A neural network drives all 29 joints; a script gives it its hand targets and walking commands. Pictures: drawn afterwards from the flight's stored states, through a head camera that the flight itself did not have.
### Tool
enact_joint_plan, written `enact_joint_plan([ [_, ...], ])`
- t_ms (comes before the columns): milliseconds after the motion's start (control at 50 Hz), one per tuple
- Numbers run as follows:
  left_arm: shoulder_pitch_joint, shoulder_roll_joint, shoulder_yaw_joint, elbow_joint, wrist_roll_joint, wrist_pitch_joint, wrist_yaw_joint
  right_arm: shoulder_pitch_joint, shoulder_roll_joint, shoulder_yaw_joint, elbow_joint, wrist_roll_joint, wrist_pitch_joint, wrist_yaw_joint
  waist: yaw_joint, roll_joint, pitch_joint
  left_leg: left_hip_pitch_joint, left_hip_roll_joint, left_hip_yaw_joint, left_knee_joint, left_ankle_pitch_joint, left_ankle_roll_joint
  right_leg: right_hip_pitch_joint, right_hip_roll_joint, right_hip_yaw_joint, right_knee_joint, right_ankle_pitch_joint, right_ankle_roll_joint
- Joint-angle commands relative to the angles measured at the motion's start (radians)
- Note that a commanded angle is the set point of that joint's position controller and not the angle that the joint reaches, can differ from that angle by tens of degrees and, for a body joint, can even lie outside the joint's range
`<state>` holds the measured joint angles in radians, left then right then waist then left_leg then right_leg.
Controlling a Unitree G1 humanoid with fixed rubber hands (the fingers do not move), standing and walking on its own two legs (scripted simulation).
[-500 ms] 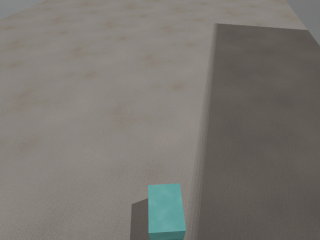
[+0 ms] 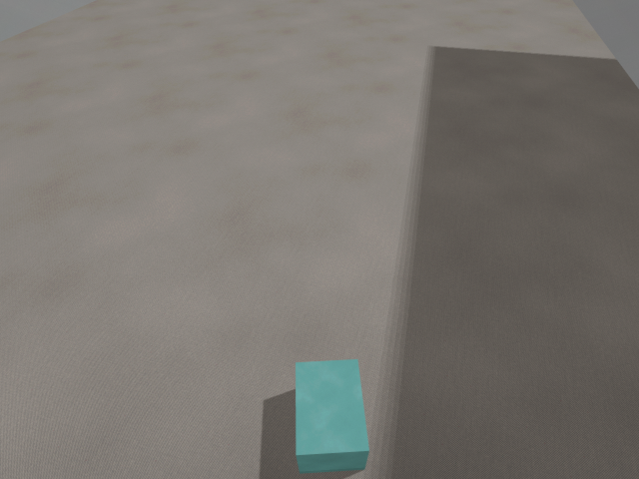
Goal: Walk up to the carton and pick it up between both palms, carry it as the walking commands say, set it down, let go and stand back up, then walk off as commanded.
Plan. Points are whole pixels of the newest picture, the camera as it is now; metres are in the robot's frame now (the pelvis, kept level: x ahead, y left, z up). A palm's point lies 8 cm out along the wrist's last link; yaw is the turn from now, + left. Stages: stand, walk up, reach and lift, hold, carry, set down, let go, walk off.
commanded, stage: stand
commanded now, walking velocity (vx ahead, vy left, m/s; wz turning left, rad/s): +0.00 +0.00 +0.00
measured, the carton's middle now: (329, 415) +0.46 +0.01 -0.68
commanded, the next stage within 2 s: walk off in 0.04 s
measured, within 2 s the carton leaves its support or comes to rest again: neither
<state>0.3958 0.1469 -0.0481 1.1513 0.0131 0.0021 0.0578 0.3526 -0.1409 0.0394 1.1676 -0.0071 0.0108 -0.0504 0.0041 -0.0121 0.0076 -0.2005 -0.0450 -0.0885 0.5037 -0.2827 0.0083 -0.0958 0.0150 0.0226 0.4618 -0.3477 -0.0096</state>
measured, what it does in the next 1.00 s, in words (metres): steps to the left: left foot, then right foot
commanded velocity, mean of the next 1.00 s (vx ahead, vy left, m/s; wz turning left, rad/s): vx -0.20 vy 0.16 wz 0.00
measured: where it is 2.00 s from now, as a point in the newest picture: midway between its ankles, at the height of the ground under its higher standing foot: outside the picture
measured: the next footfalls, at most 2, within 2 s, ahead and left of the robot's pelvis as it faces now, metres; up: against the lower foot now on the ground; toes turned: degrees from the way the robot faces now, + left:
left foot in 0.62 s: -0.01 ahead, +0.22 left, +0.00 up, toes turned +3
right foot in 0.98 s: -0.14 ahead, +0.07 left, +0.00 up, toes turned -7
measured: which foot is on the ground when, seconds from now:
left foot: down 0.00-0.32, up 0.34-0.60, down 0.62-0.98, up 1.00-1.00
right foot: down 0.00-0.62, up 0.64-0.96, down 0.98-1.00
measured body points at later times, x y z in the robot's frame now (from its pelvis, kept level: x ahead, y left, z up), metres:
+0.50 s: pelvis -0.03 +0.03 +0.00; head -0.01 +0.03 +0.45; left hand -0.06 +0.28 -0.15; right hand +0.00 -0.23 -0.15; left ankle -0.06 +0.15 -0.68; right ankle -0.06 -0.12 -0.74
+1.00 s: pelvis -0.14 +0.15 -0.01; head -0.12 +0.12 +0.44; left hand -0.10 +0.41 -0.14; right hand -0.10 -0.10 -0.17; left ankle -0.05 +0.22 -0.73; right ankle -0.18 +0.07 -0.74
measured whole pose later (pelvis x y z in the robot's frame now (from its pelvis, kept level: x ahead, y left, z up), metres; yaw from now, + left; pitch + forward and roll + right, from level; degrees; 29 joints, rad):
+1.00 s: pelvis -0.14 +0.15 -0.01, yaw -2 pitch +0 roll +2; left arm 0.25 0.20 0.03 0.98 0.00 0.06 0.09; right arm 0.23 -0.23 -0.02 0.94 -0.02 0.09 -0.03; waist 0.00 0.04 0.05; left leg -0.36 -0.07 0.12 0.50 -0.17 0.07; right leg -0.19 -0.01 -0.09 0.56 -0.36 -0.05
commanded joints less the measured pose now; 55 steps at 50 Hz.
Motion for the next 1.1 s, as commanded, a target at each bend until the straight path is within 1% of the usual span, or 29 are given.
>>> enact_joint_plan([
  [0,0.1,0.069,0.011,0.006,0.0,-0.002,0.002,0.084,-0.076,-0.011,0.003,0.0,-0.002,-0.002,-0.001,0.01,0.102,-0.034,0.093,-0.066,-0.074,0.218,0.026,-0.072,-0.088,0.062,-0.078,0.209,-0.029],
  [200,0.099,0.06,0.016,0.009,0.001,-0.005,0.0,0.084,-0.066,-0.013,0.006,0.0,-0.004,-0.003,0.0,0.011,0.102,-0.039,0.093,-0.067,-0.076,0.206,0.023,-0.078,-0.087,0.064,-0.081,0.203,-0.034],
  [260,0.067,0.12,0.038,-0.038,0.007,-0.012,0.003,0.07,-0.094,-0.033,-0.006,0.003,0.008,-0.013,0.018,0.01,0.084,-0.082,0.092,-0.039,0.011,0.269,-0.007,-0.072,-0.171,0.105,-0.025,0.411,-0.035],
  [300,0.069,0.159,0.055,-0.065,0.01,-0.009,0.011,0.045,-0.098,-0.046,-0.039,-0.002,0.019,-0.017,0.031,-0.062,0.047,-0.131,0.066,-0.004,0.114,0.201,-0.023,-0.061,-0.253,0.181,-0.018,0.553,-0.081],
  [340,0.07,0.189,0.069,-0.092,0.016,-0.001,0.022,0.019,-0.113,-0.065,-0.073,-0.008,0.038,-0.018,0.046,-0.149,0.049,-0.198,0.035,0.057,0.286,-0.038,-0.041,-0.091,-0.381,0.282,-0.038,0.732,-0.174],
  [360,0.073,0.193,0.071,-0.106,0.022,-0.001,0.028,-0.008,-0.121,-0.077,-0.09,-0.017,0.049,-0.016,0.061,-0.164,0.06,-0.246,0.031,0.096,0.466,-0.228,-0.054,-0.117,-0.444,0.328,-0.05,0.838,-0.23],
  [380,0.088,0.204,0.077,-0.112,0.029,-0.004,0.033,-0.047,-0.107,-0.08,-0.109,-0.025,0.058,-0.012,0.073,-0.123,0.07,-0.292,0.043,0.084,0.603,-0.283,-0.066,-0.13,-0.471,0.337,-0.064,0.935,-0.263],
  [400,0.067,0.221,0.087,-0.12,0.03,-0.005,0.041,-0.059,-0.088,-0.081,-0.127,-0.024,0.064,-0.008,0.057,-0.097,0.073,-0.305,0.065,0.043,0.658,-0.266,-0.071,-0.142,-0.451,0.307,-0.062,0.926,-0.251],
  [440,-0.01,0.238,0.099,-0.146,0.033,-0.003,0.047,-0.063,-0.103,-0.089,-0.161,-0.016,0.069,-0.002,0.025,-0.116,0.072,-0.314,0.089,0.009,0.598,-0.227,-0.078,-0.132,-0.383,0.237,-0.042,0.834,-0.179],
  [520,-0.026,0.251,0.119,-0.15,0.033,0.008,0.048,-0.052,-0.129,-0.1,-0.198,0.001,0.074,0.009,0.029,-0.217,0.028,-0.199,0.076,0.086,0.287,-0.173,-0.098,-0.088,-0.305,0.161,-0.013,0.83,-0.105],
  [560,-0.041,0.287,0.136,-0.15,0.029,0.018,0.045,-0.01,-0.148,-0.109,-0.203,0.009,0.071,0.018,0.022,-0.232,0.023,-0.085,0.061,0.141,0.081,-0.079,-0.087,-0.122,-0.288,0.149,0.013,0.772,-0.075],
  [580,-0.04,0.294,0.143,-0.147,0.022,0.025,0.043,0.025,-0.158,-0.112,-0.195,0.007,0.064,0.024,0.005,-0.193,0.023,0.006,0.047,0.174,-0.073,0.058,-0.078,-0.158,-0.259,0.124,0.058,0.676,-0.041],
  [600,0.011,0.263,0.142,-0.139,0.019,0.026,0.037,0.041,-0.197,-0.122,-0.197,-0.01,0.052,0.029,0.007,-0.06,-0.001,0.136,0.091,0.124,-0.17,0.189,-0.076,-0.252,-0.204,0.079,0.154,0.468,0.002],
  [620,0.069,0.181,0.126,-0.155,0.03,0.031,0.032,0.028,-0.292,-0.137,-0.227,-0.019,0.045,0.038,0.03,0.251,-0.052,0.225,0.317,-0.077,-0.147,0.626,-0.027,-0.397,-0.081,-0.04,0.371,-0.152,0.045],
  [640,-0.035,0.138,0.12,-0.208,-0.009,0.051,0.05,0.03,-0.341,-0.144,-0.237,-0.022,0.054,0.037,-0.042,0.494,-0.12,0.039,0.422,-0.131,-0.124,0.92,0.162,-0.374,0.011,-0.059,0.693,-0.439,0.044],
  [660,-0.101,0.161,0.121,-0.211,-0.026,0.065,0.056,-0.003,-0.273,-0.117,-0.264,-0.024,0.056,0.035,-0.047,0.31,-0.093,-0.03,0.382,-0.099,-0.141,0.828,0.186,-0.366,0.01,0.041,0.858,-0.423,0.021],
  [680,-0.118,0.168,0.129,-0.21,-0.017,0.069,0.049,-0.065,-0.262,-0.107,-0.272,-0.023,0.062,0.027,-0.023,0.193,-0.033,-0.095,0.346,-0.04,-0.139,0.702,0.172,-0.383,0.007,0.061,0.904,-0.347,0.011],
  [700,-0.088,0.185,0.135,-0.195,-0.008,0.068,0.039,-0.13,-0.257,-0.102,-0.293,-0.029,0.067,0.021,0.014,0.132,-0.019,-0.093,0.302,-0.014,-0.134,0.615,0.153,-0.383,-0.003,0.047,0.915,-0.26,0.016],
  [740,-0.041,0.202,0.142,-0.171,0.007,0.069,0.027,-0.171,-0.236,-0.094,-0.318,-0.022,0.066,0.013,0.033,0.116,-0.025,-0.061,0.268,0.004,-0.129,0.56,0.165,-0.378,-0.01,-0.013,0.887,-0.163,0.031],
  [860,-0.073,0.151,0.109,-0.191,-0.013,0.072,0.031,-0.078,-0.205,-0.073,-0.262,-0.033,0.072,0.007,-0.014,0.204,-0.019,0.029,0.272,-0.106,-0.195,0.354,0.2,-0.264,-0.026,-0.08,0.406,-0.221,-0.015],
  [900,-0.031,0.154,0.103,-0.171,-0.022,0.069,0.035,-0.061,-0.216,-0.078,-0.249,-0.032,0.078,0.01,-0.01,0.189,-0.034,0.039,0.274,-0.131,-0.223,0.318,0.198,-0.2,-0.033,-0.076,0.253,-0.181,-0.033],
  [940,0.043,0.145,0.098,-0.138,-0.024,0.063,0.033,-0.058,-0.231,-0.085,-0.239,-0.021,0.086,0.013,0.023,0.131,-0.039,-0.028,0.235,-0.095,-0.226,0.218,0.158,-0.073,-0.039,-0.103,0.02,-0.04,-0.053],
  [960,0.073,0.156,0.098,-0.131,-0.01,0.054,0.032,-0.034,-0.219,-0.087,-0.232,-0.013,0.087,0.014,0.039,0.037,-0.012,-0.145,0.177,-0.047,-0.16,0.083,0.095,0.02,-0.097,-0.045,-0.145,0.07,-0.056],
  [980,0.072,0.227,0.106,-0.158,0.013,0.048,0.03,0.006,-0.168,-0.082,-0.243,-0.001,0.084,0.016,0.026,-0.233,-0.034,-0.359,0.086,0.058,0.144,-0.164,0.006,0.124,-0.403,0.283,-0.231,-0.018,-0.11],
  [1000,-0.002,0.331,0.133,-0.184,0.018,0.062,0.034,-0.099,-0.189,-0.096,-0.288,-0.035,0.083,0.013,0.084,-0.366,0.13,-0.452,-0.007,0.119,0.427,-0.349,-0.035,-0.222,-0.649,0.423,-0.297,0.262,-0.272],
  [1020,-0.009,0.287,0.119,-0.181,0.031,0.058,0.032,-0.155,-0.233,-0.111,-0.295,-0.053,0.088,0.025,0.066,-0.171,0.155,-0.363,-0.004,-0.058,0.62,-0.27,-0.038,-0.326,-0.568,0.32,-0.25,0.332,-0.274],
  [1040,-0.118,0.263,0.114,-0.205,0.027,0.052,0.03,-0.117,-0.21,-0.116,-0.282,-0.048,0.086,0.041,0.001,-0.109,0.155,-0.349,-0.036,-0.089,0.736,-0.192,-0.045,-0.355,-0.471,0.208,-0.209,0.327,-0.211],
  [1060,-0.196,0.264,0.118,-0.235,0.024,0.048,0.027,-0.053,-0.201,-0.121,-0.253,-0.043,0.085,0.048,-0.036,-0.082,0.129,-0.351,-0.048,-0.09,0.804,-0.129,-0.059,-0.335,-0.395,0.128,-0.175,0.329,-0.152],
  [1080,-0.21,0.264,0.121,-0.242,0.016,0.042,0.031,-0.014,-0.197,-0.126,-0.237,-0.05,0.085,0.052,-0.037,-0.097,0.097,-0.364,-0.061,-0.073,0.867,-0.095,-0.078,-0.28,-0.357,0.087,-0.142,0.381,-0.131],
])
